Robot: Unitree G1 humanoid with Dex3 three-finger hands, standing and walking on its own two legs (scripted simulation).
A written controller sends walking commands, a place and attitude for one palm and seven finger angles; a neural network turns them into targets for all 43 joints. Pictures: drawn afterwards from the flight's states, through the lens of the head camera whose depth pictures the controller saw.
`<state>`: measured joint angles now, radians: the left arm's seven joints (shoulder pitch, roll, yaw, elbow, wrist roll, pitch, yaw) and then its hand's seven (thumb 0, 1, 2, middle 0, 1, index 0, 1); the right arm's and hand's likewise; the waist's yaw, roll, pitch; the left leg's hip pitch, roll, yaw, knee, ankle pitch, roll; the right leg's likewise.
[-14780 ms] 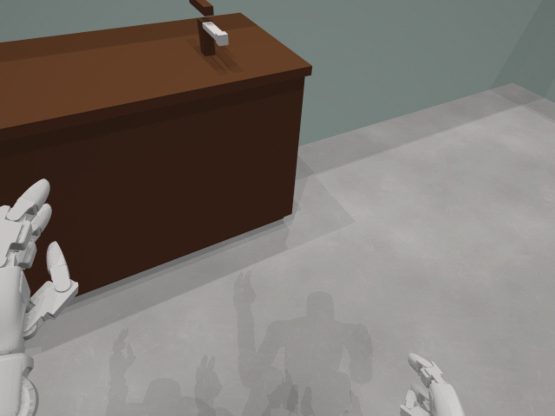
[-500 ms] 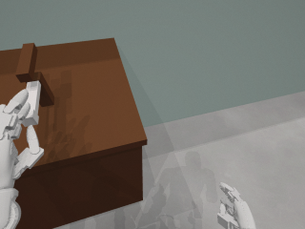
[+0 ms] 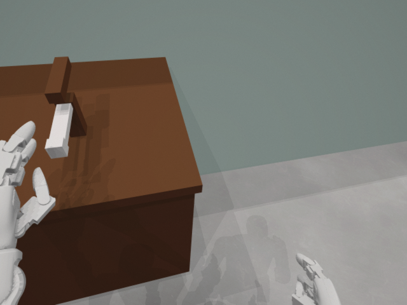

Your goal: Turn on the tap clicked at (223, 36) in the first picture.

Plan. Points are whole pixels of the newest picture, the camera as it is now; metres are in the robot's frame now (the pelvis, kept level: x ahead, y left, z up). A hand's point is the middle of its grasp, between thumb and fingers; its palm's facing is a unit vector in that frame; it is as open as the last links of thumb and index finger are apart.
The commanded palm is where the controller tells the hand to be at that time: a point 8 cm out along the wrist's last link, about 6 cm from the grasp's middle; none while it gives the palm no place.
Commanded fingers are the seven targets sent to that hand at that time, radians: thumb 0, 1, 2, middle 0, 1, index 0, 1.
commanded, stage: look again from close up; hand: left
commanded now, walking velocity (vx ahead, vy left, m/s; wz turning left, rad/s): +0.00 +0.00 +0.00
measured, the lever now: (57, 147) +0.34 +0.31 +0.12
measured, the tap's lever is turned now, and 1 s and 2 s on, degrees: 0 0 0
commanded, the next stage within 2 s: come to a stop and stand still in 0.20 s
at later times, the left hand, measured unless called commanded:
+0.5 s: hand (54, 182) +0.25 +0.26 +0.15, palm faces +0.40 -0.85 -0.34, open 7.4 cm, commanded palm +0.19 +0.29 +0.18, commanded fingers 0.00 0.90 0.90 -0.20 -0.30 -0.20 -0.30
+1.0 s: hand (70, 197) +0.24 +0.23 +0.13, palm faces +0.27 -0.84 -0.46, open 7.4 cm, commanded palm +0.18 +0.27 +0.18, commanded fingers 0.00 0.90 0.90 -0.20 -0.30 -0.20 -0.30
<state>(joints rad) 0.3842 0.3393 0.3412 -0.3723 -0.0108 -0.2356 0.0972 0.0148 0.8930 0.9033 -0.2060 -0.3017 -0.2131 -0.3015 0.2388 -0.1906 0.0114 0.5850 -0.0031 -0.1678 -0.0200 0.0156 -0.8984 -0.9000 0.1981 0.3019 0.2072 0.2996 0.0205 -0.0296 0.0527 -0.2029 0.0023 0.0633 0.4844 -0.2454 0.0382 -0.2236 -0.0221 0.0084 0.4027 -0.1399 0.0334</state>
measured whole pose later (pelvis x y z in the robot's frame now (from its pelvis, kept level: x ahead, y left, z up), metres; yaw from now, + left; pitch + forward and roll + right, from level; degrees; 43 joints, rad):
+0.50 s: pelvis +0.03 +0.00 +0.00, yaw +1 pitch -2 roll -1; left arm 0.41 0.35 0.35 -0.46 -0.04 -0.20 0.11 0.02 0.89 0.90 -0.21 -0.30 -0.21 -0.30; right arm 0.19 -0.18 0.01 0.56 0.00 -0.11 -0.02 0.01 -0.90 -0.90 0.20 0.30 0.21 0.30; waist 0.03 -0.03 0.08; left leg -0.17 0.00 0.05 0.47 -0.28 0.04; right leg -0.18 -0.03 0.00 0.40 -0.18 0.04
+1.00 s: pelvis +0.01 -0.01 +0.00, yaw -1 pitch -1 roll +0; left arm 0.47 0.41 0.36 -0.43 -0.04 -0.20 0.06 0.02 0.89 0.90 -0.22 -0.30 -0.22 -0.30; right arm 0.24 -0.19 0.00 0.57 0.01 -0.10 -0.02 0.02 -0.90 -0.90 0.20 0.30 0.21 0.30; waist 0.01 -0.03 0.09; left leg -0.20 0.01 0.08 0.50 -0.28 0.02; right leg -0.26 -0.01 0.02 0.47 -0.20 0.02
